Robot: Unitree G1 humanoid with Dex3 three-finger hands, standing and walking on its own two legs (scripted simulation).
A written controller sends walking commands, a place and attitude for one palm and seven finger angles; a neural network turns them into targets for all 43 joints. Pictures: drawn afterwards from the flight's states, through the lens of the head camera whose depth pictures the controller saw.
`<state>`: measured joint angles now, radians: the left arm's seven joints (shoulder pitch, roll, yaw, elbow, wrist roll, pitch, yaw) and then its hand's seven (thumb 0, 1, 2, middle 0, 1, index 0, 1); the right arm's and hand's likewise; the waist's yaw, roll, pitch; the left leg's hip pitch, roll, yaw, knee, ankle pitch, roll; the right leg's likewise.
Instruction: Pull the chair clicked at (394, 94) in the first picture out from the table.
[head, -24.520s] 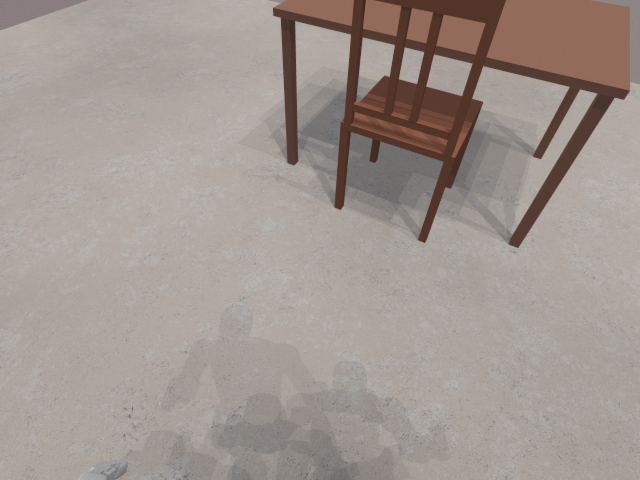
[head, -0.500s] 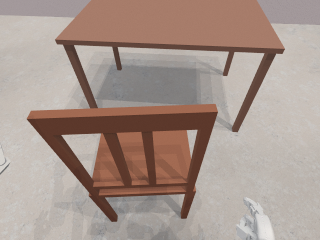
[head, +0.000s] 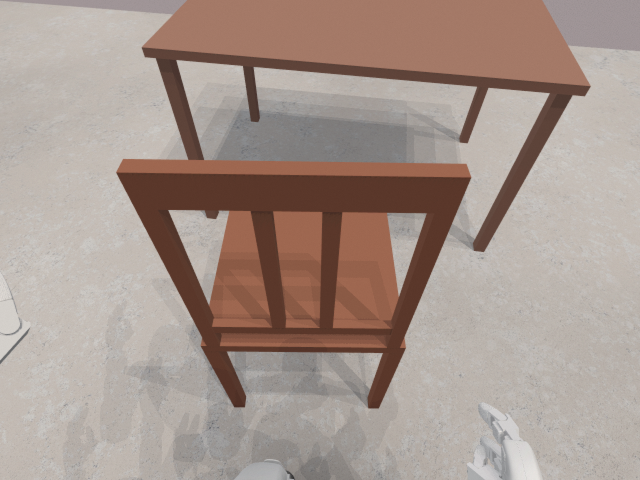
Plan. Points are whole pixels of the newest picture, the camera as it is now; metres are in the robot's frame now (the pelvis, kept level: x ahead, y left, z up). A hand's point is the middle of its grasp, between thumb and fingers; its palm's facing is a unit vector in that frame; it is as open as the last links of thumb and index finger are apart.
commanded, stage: step back with the hand held close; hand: left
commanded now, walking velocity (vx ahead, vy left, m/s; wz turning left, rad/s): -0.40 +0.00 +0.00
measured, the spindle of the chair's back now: (272, 276) +0.42 +0.12 -0.06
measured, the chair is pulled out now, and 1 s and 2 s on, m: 0.53 0.53 0.53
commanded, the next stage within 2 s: stop stepping back and stand still in 0.32 s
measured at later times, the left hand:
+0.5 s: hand (0, 380) +0.15 +0.26 +0.19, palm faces +0.48 -0.73 -0.49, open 7.4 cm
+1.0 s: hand out of the picture +0.13 +0.26 +0.17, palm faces +0.43 -0.75 -0.50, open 7.4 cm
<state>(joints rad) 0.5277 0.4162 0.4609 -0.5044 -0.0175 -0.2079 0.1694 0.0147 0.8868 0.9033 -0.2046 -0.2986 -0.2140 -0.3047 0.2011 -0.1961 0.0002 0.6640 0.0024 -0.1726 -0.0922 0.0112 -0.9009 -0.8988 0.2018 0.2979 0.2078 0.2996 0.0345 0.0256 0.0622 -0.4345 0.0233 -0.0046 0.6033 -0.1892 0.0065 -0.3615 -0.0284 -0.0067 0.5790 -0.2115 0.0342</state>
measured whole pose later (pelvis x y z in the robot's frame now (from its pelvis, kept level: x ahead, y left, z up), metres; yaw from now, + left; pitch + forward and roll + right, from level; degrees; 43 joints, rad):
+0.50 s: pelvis -0.05 -0.01 -0.01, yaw +2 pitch +0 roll -1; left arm 0.52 0.45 0.48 -0.56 -0.01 -0.25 0.18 0.01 0.88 0.90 -0.21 -0.30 -0.22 -0.31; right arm 0.20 -0.20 -0.03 0.67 0.00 -0.17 -0.09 0.01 -0.90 -0.90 0.20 0.30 0.21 0.30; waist 0.00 -0.02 0.06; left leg -0.44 0.02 -0.02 0.64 -0.17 0.00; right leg -0.47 -0.02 -0.01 0.74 -0.33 0.01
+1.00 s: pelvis -0.06 -0.02 +0.01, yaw +1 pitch -1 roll -1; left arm 0.58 0.43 0.41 -0.47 -0.01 -0.18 0.16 0.02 0.88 0.90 -0.21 -0.30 -0.22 -0.30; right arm 0.25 -0.20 -0.01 0.66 0.02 -0.20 -0.09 0.01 -0.90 -0.90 0.20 0.30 0.21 0.30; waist -0.01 0.00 0.01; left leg -0.30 0.01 -0.03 0.48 -0.17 0.00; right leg -0.21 -0.01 -0.01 0.45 -0.22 0.02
